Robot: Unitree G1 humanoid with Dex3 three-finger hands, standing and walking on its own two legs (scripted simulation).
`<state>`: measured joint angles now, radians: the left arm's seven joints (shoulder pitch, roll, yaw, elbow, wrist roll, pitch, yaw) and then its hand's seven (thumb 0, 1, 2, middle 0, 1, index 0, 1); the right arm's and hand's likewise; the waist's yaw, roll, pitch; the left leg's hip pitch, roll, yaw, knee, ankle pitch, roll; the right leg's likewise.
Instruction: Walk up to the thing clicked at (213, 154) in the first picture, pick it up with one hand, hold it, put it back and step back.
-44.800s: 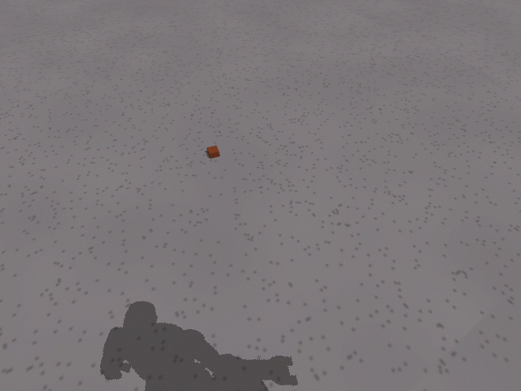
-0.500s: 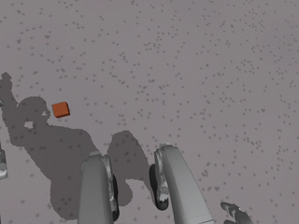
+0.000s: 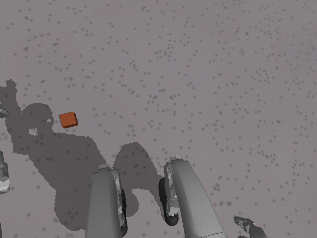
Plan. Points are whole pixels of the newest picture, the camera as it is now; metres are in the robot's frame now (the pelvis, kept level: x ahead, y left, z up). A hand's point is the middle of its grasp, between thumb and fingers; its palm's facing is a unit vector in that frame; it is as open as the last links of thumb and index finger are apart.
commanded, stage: go down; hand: left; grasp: from above
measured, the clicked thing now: (69, 120) +0.52 +0.31 -0.52
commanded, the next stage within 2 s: approach in 0.32 s
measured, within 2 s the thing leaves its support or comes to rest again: neither
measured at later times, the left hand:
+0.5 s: hand out of the picture +0.47 +0.37 -0.06, palm faces -0.39 -0.18 -0.91, open 13.5 cm
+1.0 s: hand (48, 114) +0.48 +0.32 -0.30, palm faces -0.37 -0.20 -0.90, open 13.3 cm
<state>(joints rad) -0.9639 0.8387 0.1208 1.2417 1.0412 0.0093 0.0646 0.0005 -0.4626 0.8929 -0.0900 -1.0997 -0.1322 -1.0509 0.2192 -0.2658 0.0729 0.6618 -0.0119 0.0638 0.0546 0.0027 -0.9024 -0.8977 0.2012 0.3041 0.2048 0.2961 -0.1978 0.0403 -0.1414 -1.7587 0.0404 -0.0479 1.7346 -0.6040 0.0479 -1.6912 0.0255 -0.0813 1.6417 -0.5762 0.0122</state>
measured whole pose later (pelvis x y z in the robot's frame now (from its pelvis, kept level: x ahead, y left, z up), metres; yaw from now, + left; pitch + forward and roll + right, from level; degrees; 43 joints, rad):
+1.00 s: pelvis -0.01 -0.01 -0.13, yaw -1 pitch +39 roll -8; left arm -1.14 0.88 0.21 1.52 1.16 -0.05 0.36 0.00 -0.38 0.83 -0.17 -1.03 -0.21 -0.99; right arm 0.18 -0.28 0.10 0.69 -0.08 -0.04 0.13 0.00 -0.90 -0.90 0.20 0.30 0.20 0.30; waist -0.30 -0.03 -0.03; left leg -2.17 0.03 -0.06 2.13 -0.66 0.05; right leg -2.10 0.01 -0.09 2.06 -0.65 0.01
